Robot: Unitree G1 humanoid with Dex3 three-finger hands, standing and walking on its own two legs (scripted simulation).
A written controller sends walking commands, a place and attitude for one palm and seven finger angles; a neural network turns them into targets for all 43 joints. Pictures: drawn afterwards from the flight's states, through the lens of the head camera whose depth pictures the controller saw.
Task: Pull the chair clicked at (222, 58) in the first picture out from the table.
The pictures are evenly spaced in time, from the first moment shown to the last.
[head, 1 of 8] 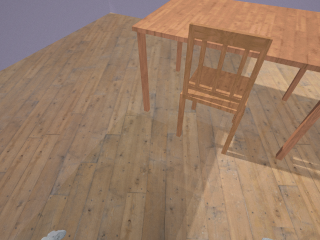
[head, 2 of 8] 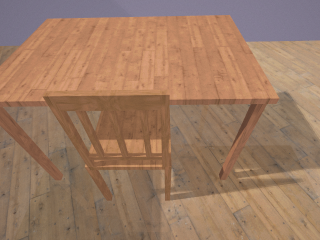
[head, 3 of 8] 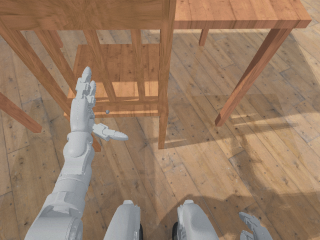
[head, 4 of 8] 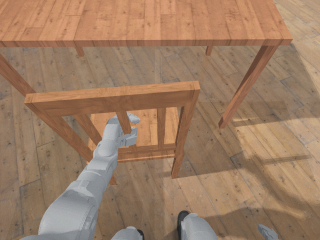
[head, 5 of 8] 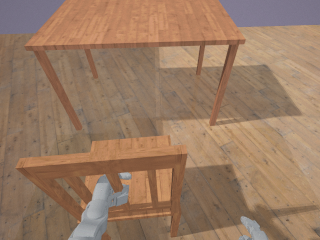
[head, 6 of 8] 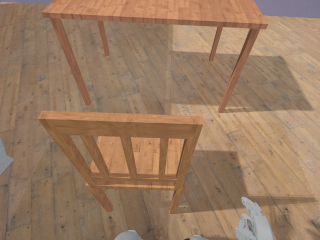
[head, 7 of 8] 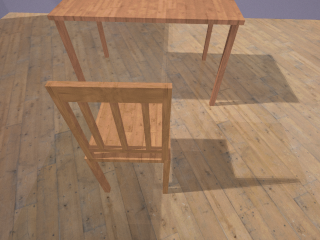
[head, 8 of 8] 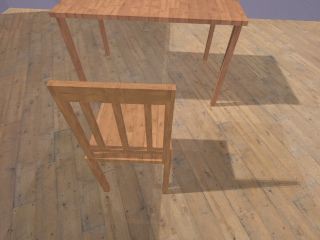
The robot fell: no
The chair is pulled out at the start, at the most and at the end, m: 0.00 0.68 0.67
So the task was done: yes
